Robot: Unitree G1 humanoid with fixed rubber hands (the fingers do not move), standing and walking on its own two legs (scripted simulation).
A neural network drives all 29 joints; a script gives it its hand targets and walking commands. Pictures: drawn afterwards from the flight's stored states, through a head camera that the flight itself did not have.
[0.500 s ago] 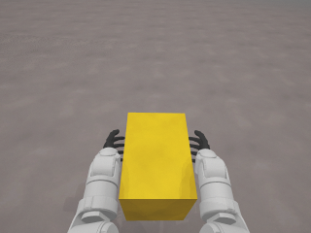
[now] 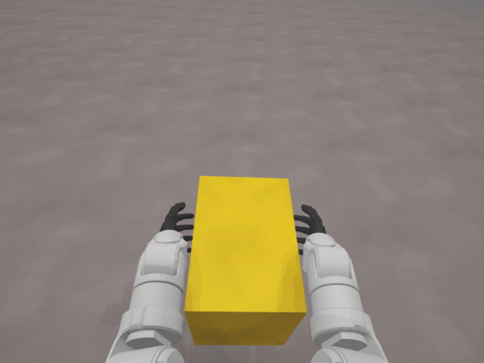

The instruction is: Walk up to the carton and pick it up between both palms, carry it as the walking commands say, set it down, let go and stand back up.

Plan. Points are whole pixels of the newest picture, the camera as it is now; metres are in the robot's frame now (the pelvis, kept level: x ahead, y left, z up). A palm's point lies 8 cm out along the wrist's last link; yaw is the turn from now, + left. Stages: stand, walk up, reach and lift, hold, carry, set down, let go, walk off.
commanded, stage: reach and lift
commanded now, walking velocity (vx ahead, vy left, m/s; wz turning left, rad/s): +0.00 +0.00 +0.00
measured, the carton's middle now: (241, 261) +0.33 +0.00 -0.02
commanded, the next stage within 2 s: hold in 0.62 s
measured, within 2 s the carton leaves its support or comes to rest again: neither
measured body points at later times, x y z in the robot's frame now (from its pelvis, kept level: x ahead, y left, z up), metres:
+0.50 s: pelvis +0.00 +0.00 +0.00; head -0.06 +0.00 +0.45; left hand +0.31 +0.13 +0.05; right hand +0.32 -0.13 +0.06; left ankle +0.04 +0.11 -0.74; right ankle +0.02 -0.12 -0.74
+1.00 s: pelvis -0.01 +0.00 +0.00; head -0.08 +0.00 +0.44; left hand +0.30 +0.13 +0.05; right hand +0.31 -0.13 +0.06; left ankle +0.04 +0.11 -0.74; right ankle +0.02 -0.12 -0.74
